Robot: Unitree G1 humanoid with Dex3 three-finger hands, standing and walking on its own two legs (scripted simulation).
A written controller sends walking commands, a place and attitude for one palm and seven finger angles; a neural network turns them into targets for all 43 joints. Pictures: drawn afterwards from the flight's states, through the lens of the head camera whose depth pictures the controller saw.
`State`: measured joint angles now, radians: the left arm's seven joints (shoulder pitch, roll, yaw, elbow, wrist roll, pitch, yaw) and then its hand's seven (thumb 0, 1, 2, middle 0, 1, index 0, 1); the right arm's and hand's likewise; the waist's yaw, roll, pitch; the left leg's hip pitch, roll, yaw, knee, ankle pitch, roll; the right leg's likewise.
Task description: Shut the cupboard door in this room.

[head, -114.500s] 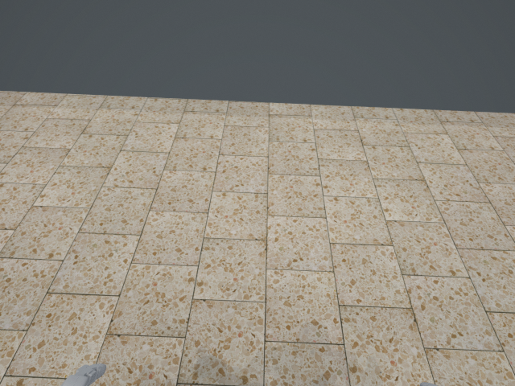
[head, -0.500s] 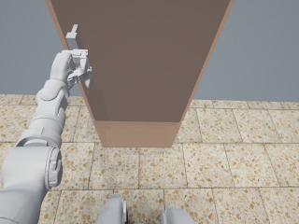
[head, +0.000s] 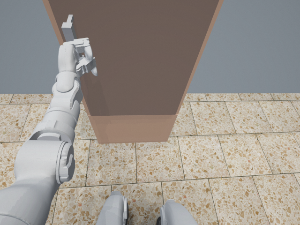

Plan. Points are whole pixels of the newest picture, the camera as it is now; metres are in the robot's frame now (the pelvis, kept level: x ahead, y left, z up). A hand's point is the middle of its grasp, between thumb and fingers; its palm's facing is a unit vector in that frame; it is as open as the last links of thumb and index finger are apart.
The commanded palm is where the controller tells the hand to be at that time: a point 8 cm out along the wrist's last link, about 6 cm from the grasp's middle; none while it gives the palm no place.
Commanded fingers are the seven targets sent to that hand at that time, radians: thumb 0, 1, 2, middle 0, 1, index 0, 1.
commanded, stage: pull the fist back off the door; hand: left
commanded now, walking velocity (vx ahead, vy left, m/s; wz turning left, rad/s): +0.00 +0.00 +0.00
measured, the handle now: (76, 45) +0.58 +0.18 +0.12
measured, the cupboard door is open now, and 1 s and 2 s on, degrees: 0 0 0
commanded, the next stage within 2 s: draw the hand back to the body in 0.70 s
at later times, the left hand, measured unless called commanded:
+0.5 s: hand (95, 71) +0.48 +0.12 +0.11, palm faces +0.04 -1.00 -0.01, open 3.2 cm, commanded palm +0.45 +0.17 +0.12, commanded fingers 0.00 0.90 0.90 -1.30 -1.50 -1.30 -1.50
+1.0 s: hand (88, 77) +0.44 +0.13 +0.14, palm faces +0.00 -1.00 -0.03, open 3.1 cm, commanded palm +0.40 +0.19 +0.14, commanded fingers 0.00 0.90 0.90 -1.30 -1.50 -1.30 -1.50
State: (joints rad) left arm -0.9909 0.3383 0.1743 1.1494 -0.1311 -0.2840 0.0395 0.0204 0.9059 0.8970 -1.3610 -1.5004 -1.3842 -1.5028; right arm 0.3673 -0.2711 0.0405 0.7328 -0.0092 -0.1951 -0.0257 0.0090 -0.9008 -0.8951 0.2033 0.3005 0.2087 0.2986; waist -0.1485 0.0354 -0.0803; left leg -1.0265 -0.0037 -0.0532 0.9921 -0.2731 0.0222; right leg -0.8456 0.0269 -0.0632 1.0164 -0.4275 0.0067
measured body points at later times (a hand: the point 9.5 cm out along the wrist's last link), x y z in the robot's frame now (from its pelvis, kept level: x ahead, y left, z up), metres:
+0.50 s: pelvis +0.04 -0.01 +0.02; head +0.09 -0.01 +0.47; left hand +0.48 +0.17 +0.12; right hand +0.06 -0.28 -0.09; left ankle +0.14 +0.09 -0.66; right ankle +0.04 -0.13 -0.66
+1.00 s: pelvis +0.10 -0.03 +0.04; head +0.12 -0.04 +0.49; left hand +0.43 +0.18 +0.14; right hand +0.26 -0.27 -0.05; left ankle +0.14 +0.09 -0.66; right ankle +0.04 -0.13 -0.66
